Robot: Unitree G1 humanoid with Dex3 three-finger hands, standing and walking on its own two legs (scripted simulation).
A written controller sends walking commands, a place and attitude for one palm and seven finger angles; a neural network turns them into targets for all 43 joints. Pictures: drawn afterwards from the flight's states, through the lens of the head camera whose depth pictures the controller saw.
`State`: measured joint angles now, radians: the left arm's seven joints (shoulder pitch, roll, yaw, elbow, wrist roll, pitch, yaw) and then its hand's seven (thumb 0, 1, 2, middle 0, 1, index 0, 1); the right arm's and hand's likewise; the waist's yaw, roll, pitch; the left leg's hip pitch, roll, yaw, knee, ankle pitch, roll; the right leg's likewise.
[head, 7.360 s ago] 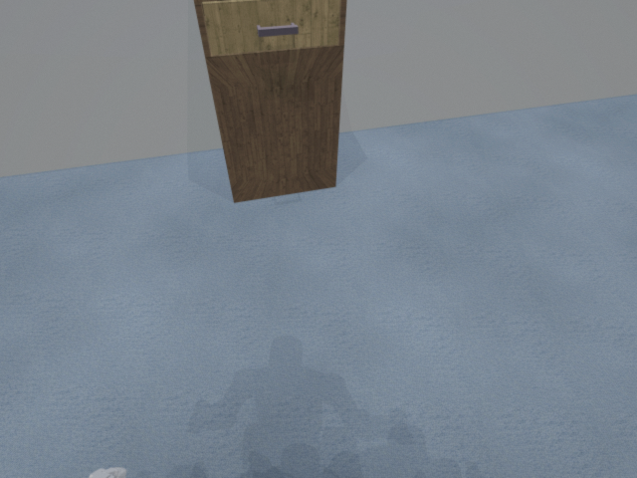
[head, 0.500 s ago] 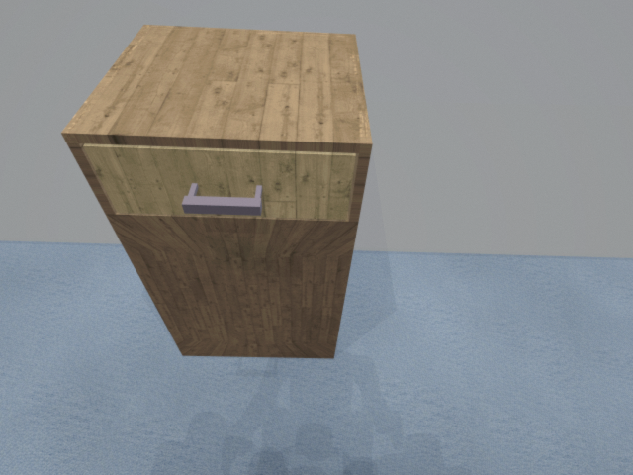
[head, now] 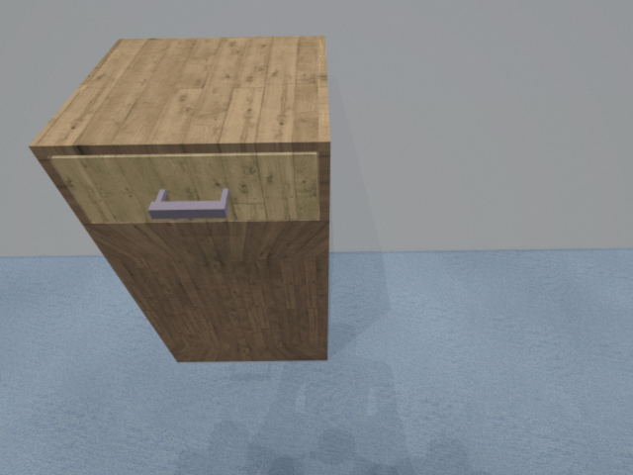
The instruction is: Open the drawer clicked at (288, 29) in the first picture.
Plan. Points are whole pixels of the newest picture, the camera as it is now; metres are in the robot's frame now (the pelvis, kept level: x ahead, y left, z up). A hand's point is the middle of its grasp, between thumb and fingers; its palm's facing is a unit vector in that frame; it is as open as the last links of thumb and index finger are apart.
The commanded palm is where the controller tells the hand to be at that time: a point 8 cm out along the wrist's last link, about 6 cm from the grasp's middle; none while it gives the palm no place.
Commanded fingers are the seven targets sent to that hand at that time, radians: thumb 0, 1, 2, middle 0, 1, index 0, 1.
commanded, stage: come to a stop and stand still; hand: left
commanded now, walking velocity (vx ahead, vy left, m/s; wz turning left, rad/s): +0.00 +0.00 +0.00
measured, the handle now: (191, 201) +0.56 +0.25 +0.00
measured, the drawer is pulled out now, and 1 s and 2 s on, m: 0.00 0.00 0.00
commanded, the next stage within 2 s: look again from close up in 0.94 s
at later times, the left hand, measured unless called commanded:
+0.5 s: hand out of the picture +0.03 +0.19 -0.18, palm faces +0.03 -0.98 -0.19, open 7.4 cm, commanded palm none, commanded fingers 0.00 0.90 0.90 -0.20 -0.30 -0.20 -0.30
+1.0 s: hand out of the picture +0.05 +0.22 -0.17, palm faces +0.02 -0.98 -0.21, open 7.4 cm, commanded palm none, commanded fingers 0.00 0.90 0.90 -0.20 -0.30 -0.20 -0.30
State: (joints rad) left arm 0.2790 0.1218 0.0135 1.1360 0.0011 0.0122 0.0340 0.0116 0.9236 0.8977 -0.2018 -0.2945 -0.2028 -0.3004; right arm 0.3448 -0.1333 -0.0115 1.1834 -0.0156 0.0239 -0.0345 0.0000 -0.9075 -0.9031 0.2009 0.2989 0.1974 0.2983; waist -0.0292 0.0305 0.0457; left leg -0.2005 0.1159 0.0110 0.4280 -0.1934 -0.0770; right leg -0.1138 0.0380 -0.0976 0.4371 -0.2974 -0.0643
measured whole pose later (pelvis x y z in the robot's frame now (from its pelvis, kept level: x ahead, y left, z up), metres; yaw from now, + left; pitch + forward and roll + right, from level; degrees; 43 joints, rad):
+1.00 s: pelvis +0.04 +0.04 +0.00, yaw -1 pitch -1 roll +1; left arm 0.26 0.15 0.01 1.12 0.01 0.00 0.04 0.00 0.90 0.90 -0.20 -0.29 -0.20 -0.30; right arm 0.26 -0.14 0.00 1.15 -0.01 -0.01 -0.04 0.00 -0.91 -0.90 0.20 0.30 0.20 0.30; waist 0.00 -0.01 0.04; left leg -0.13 0.04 0.06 0.40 -0.25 -0.04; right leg -0.05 -0.04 -0.06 0.40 -0.33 0.01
